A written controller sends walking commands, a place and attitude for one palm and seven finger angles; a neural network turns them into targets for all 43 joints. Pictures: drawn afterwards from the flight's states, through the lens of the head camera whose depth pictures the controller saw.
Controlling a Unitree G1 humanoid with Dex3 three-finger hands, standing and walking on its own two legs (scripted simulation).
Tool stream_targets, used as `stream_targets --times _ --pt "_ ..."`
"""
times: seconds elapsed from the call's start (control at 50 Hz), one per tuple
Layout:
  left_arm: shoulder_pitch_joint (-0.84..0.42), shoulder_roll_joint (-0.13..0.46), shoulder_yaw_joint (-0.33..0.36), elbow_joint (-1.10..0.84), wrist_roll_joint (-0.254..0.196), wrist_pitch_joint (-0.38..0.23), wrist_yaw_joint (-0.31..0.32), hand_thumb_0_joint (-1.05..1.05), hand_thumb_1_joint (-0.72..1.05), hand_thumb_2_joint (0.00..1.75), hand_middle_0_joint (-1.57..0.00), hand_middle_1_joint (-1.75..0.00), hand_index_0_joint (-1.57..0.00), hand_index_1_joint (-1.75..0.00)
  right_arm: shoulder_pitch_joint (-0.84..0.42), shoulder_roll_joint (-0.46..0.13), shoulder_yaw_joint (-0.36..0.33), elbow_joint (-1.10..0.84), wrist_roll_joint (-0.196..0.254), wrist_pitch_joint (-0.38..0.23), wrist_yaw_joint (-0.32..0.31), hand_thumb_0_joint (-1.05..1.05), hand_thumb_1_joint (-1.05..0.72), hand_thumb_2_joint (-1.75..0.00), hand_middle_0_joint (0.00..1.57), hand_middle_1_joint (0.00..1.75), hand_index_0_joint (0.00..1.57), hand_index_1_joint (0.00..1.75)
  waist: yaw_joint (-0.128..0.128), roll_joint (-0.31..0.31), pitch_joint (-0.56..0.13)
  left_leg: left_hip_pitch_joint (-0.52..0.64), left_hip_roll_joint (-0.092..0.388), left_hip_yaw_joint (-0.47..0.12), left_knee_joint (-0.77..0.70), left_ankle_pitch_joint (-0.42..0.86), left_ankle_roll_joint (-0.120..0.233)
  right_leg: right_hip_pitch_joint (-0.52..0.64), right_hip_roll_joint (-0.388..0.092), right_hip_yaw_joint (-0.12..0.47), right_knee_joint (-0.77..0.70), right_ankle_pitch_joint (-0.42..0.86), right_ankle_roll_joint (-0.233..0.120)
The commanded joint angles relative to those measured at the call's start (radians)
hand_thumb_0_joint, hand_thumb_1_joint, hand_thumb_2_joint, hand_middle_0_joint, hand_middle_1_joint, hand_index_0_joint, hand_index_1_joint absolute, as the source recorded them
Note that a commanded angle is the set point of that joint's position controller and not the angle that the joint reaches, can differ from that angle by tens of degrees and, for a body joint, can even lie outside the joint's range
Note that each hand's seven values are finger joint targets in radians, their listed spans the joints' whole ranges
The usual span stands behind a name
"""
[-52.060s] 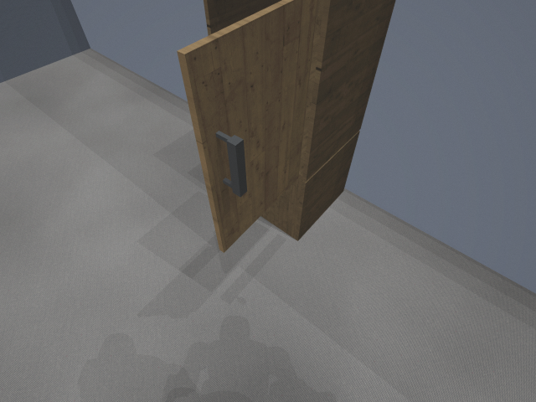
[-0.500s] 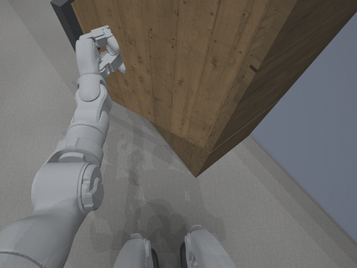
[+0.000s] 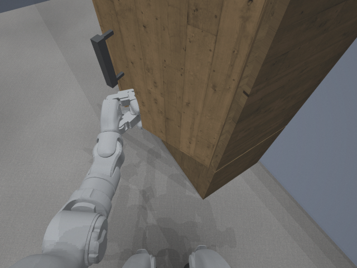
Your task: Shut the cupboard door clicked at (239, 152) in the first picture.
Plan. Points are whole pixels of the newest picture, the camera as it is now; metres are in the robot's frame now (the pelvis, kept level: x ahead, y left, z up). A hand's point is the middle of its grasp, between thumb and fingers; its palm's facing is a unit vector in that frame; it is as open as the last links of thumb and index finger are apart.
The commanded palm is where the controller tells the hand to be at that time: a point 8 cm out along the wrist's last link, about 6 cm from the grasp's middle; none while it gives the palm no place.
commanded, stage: pull the fist back off the door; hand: left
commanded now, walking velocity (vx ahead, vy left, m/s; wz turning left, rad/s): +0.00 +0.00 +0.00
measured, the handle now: (111, 59) +0.64 +0.16 +0.06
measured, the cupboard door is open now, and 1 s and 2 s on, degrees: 23 23 23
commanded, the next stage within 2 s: draw the hand back to the body in 0.16 s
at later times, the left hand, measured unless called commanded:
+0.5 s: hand (118, 115) +0.42 +0.11 +0.10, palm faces -0.02 -1.00 -0.03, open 3.1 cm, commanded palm +0.37 +0.16 +0.10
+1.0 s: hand (45, 157) +0.30 +0.20 +0.15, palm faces +0.08 -0.98 -0.19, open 3.2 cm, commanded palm +0.26 +0.25 +0.17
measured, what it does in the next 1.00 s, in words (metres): rises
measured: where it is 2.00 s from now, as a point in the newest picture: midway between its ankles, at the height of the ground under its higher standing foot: outside the picture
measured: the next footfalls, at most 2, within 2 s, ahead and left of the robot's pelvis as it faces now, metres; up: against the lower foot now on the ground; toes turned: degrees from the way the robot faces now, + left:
none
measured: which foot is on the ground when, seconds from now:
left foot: down 0.00-1.00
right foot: down 0.00-1.00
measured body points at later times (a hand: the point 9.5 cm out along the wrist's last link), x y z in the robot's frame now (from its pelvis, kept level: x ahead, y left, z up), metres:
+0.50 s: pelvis +0.01 +0.02 +0.01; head +0.06 +0.00 +0.46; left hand +0.41 +0.16 +0.10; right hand +0.06 -0.23 -0.12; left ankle +0.01 +0.10 -0.68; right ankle +0.01 -0.07 -0.68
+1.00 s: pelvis +0.02 +0.03 +0.06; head +0.02 +0.03 +0.51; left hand +0.29 +0.25 +0.16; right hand +0.22 -0.18 -0.02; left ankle +0.01 +0.10 -0.68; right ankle +0.01 -0.07 -0.68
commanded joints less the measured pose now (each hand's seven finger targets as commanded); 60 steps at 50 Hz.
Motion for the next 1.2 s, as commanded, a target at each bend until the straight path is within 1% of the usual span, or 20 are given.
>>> stream_targets --times 0.0,0.02,0.04,0.08,0.14,0.2,0.26,0.32,0.36,0.44,0.5,0.54,0.68,0.76,0.78,0.82,0.88,0.92,1.06,1.18 --pt "-0.518 0.118 0.001 -0.382 -0.02 -0.129 0.018 0.0 0.9 0.9 -1.3 -1.5 -1.3 -1.5 0.06 -0.111 -0.045 -0.071 0.008 -0.048 -0.031 0.0 -0.9 -0.9 0.2 0.3 0.2 0.3 -0.031 -0.008 -0.457 0.219 -0.025 -0.036 -0.061 0.191 0.012 0.287 -0.037 0.147 -0.162 0.318 0.084" --pt "-0.549 0.109 -0.022 -0.429 -0.018 -0.146 0.026 0.0 0.9 0.9 -1.3 -1.5 -1.3 -1.5 0.055 -0.11 -0.043 -0.069 0.006 -0.055 -0.035 0.0 -0.9 -0.9 0.2 0.3 0.2 0.3 -0.042 0.003 -0.471 0.237 -0.022 -0.041 -0.058 0.199 0.014 0.274 -0.036 0.142 -0.147 0.329 0.086" --pt "-0.519 0.111 -0.021 -0.418 -0.008 -0.154 0.031 0.0 0.9 0.9 -1.3 -1.5 -1.3 -1.5 0.046 -0.107 -0.044 -0.059 0.006 -0.06 -0.036 0.0 -0.9 -0.9 0.2 0.3 0.2 0.3 -0.032 0.018 -0.483 0.251 -0.022 -0.046 -0.056 0.209 0.01 0.269 -0.034 0.138 -0.138 0.336 0.084" --pt "-0.471 0.131 -0.006 -0.351 0.005 -0.146 0.041 0.0 0.9 0.9 -1.3 -1.5 -1.3 -1.5 0.038 -0.108 -0.038 -0.048 0.004 -0.062 -0.038 0.0 -0.9 -0.9 0.2 0.3 0.2 0.3 -0.034 -0.016 -0.433 0.212 -0.02 -0.045 -0.057 0.183 0.01 0.256 -0.037 0.138 -0.141 0.312 0.09" --pt "-0.419 0.133 -0.001 -0.193 0.026 -0.094 0.041 0.0 0.9 0.9 -1.3 -1.5 -1.3 -1.5 0.031 -0.109 -0.029 -0.044 0.008 -0.054 -0.04 0.0 -0.9 -0.9 0.2 0.3 0.2 0.3 -0.035 -0.055 -0.327 0.13 -0.024 -0.041 -0.072 0.116 0.009 0.231 -0.043 0.146 -0.165 0.231 0.095" --pt "-0.41 0.146 0.022 -0.094 0.009 -0.028 0.03 0.0 0.9 0.9 -1.3 -1.5 -1.3 -1.5 0.025 -0.117 -0.02 -0.059 0.015 -0.044 -0.045 0.0 -0.9 -0.9 0.2 0.3 0.2 0.3 -0.038 -0.109 -0.274 0.066 -0.029 -0.035 -0.083 0.064 0.009 0.247 -0.054 0.173 -0.21 0.137 0.096" --pt "-0.457 0.119 0.028 -0.135 -0.027 -0.032 0.013 0.0 0.9 0.9 -1.3 -1.5 -1.3 -1.5 0.026 -0.115 -0.021 -0.073 0.011 -0.052 -0.046 0.0 -0.9 -0.9 0.2 0.3 0.2 0.3 -0.025 -0.053 -0.351 0.124 -0.028 -0.038 -0.081 0.125 0.008 0.25 -0.043 0.142 -0.175 0.215 0.081" --pt "-0.344 0.18 0.082 -0.33 -0.05 -0.081 -0.005 0.0 0.9 0.9 -1.3 -1.5 -1.3 -1.5 0.024 -0.124 -0.027 -0.117 0.012 -0.06 -0.043 0.0 -0.9 -0.9 0.2 0.3 0.2 0.3 0.045 -0.009 -0.533 0.256 -0.021 -0.047 -0.1 0.284 -0.001 0.353 -0.028 0.108 -0.118 0.39 0.061" --pt "-0.271 0.144 0.035 -0.476 -0.046 -0.097 -0.018 0.0 0.9 0.9 -1.3 -1.5 -1.3 -1.5 0.017 -0.114 -0.032 -0.133 0.016 -0.065 -0.038 0.0 -0.9 -0.9 0.2 0.3 0.2 0.3 0.057 0.021 -0.595 0.359 -0.011 -0.049 -0.108 0.387 -0.005 0.371 -0.022 0.091 -0.109 0.471 0.059" --pt "-0.051 0.134 -0.009 -0.575 -0.042 -0.015 -0.043 0.0 0.9 0.9 -1.3 -1.5 -1.3 -1.5 0.002 -0.113 -0.033 -0.159 0.036 -0.05 -0.041 0.0 -0.9 -0.9 0.2 0.3 0.2 0.3 0.058 -0.058 -0.412 0.353 -0.002 -0.039 -0.167 0.376 0.007 0.381 -0.016 0.08 -0.177 0.468 0.072" --pt "0.056 0.126 -0.017 -0.64 -0.079 0.084 -0.063 0.0 0.9 0.9 -1.3 -1.5 -1.3 -1.5 -0.032 -0.113 -0.027 -0.184 0.056 -0.042 -0.059 0.0 -0.9 -0.9 0.2 0.3 0.2 0.3 0.066 -0.118 -0.276 0.332 -0.003 -0.034 -0.232 0.281 0.014 0.414 -0.02 0.082 -0.254 0.384 0.077" --pt "0.067 0.131 -0.018 -0.708 -0.101 0.124 -0.072 0.0 0.9 0.9 -1.3 -1.5 -1.3 -1.5 -0.068 -0.108 -0.017 -0.193 0.067 -0.048 -0.076 0.0 -0.9 -0.9 0.2 0.3 0.2 0.3 0.069 -0.086 -0.227 0.36 -0.003 -0.032 -0.264 0.247 0.015 0.419 -0.026 0.085 -0.292 0.331 0.074" --pt "0.185 0.144 -0.057 -0.978 -0.104 0.148 -0.103 0.0 0.9 0.9 -1.27 -1.47 -1.27 -1.47 -0.141 -0.093 0.003 -0.211 0.075 -0.097 -0.1 0.0 -0.9 -0.9 0.2 0.3 0.2 0.3 0.085 0.056 -0.236 0.536 0.013 -0.073 -0.318 0.302 0.004 0.425 -0.023 0.053 -0.301 0.317 0.051" --pt "0.36 0.171 -0.029 -1.034 -0.128 0.226 -0.141 0.0 0.9 0.9 -1.16 -1.35 -1.16 -1.35 -0.171 -0.093 0.01 -0.231 0.083 -0.104 -0.103 0.0 -0.9 -0.9 0.2 0.3 0.2 0.3 0.102 0.001 -0.204 0.536 0.013 -0.077 -0.349 0.327 0.001 0.487 -0.029 0.044 -0.324 0.349 0.053" --pt "0.392 0.21 -0.085 -1.123 -0.053 0.248 -0.094 0.0 0.9 0.9 -1.13 -1.32 -1.13 -1.32 -0.218 -0.065 0.005 -0.241 0.075 -0.079 -0.12 0.0 -0.9 -0.9 0.2 0.3 0.2 0.3 0.123 -0.023 -0.174 0.561 0.013 -0.073 -0.401 0.317 0.002 0.543 -0.053 0.104 -0.395 0.345 0.054" --pt "0.474 0.203 -0.072 -1.156 -0.049 0.292 -0.062 0.0 0.9 0.9 -1.08 -1.26 -1.08 -1.26 -0.234 -0.064 0.011 -0.253 0.073 -0.063 -0.139 0.0 -0.9 -0.9 0.2 0.3 0.2 0.3 0.116 -0.068 -0.111 0.551 0.014 -0.066 -0.43 0.294 0.007 0.577 -0.059 0.106 -0.438 0.331 0.061" --pt "0.524 0.224 -0.049 -1.219 -0.029 0.335 -0.032 0.0 0.9 0.9 -1.0 -1.17 -1.0 -1.17 -0.25 -0.057 0.027 -0.244 0.067 -0.048 -0.153 0.0 -0.9 -0.9 0.2 0.3 0.2 0.3 0.119 0.002 -0.063 0.619 0.024 -0.08 -0.479 0.345 -0.001 0.611 -0.061 0.09 -0.467 0.363 0.051" --pt "0.557 0.266 -0.009 -1.273 -0.021 0.354 -0.018 0.0 0.9 0.9 -0.94 -1.11 -0.94 -1.11 -0.261 -0.06 0.03 -0.24 0.063 -0.047 -0.162 0.0 -0.9 -0.9 0.2 0.3 0.2 0.3 0.124 0.001 -0.067 0.656 0.025 -0.079 -0.497 0.382 0.001 0.645 -0.059 0.087 -0.495 0.387 0.05" --pt "0.718 0.269 0.013 -1.478 -0.006 0.389 0.014 0.0 0.9 0.9 -0.75 -0.9 -0.75 -0.9 -0.285 -0.05 0.046 -0.239 0.047 -0.074 -0.158 0.0 -0.9 -0.9 0.2 0.3 0.2 0.3 0.135 0.099 -0.057 0.777 0.044 -0.105 -0.567 0.545 -0.029 0.712 -0.056 0.066 -0.555 0.424 0.046" --pt "0.863 0.308 0.11 -1.493 -0.005 0.406 0.027 0.0 0.9 0.9 -0.58 -0.72 -0.58 -0.72 -0.294 -0.057 0.038 -0.22 0.035 -0.08 -0.154 0.0 -0.9 -0.9 0.2 0.3 0.2 0.3 0.146 -0.006 0.017 0.749 0.039 -0.097 -0.606 0.487 -0.031 0.737 -0.051 0.058 -0.594 0.402 0.051"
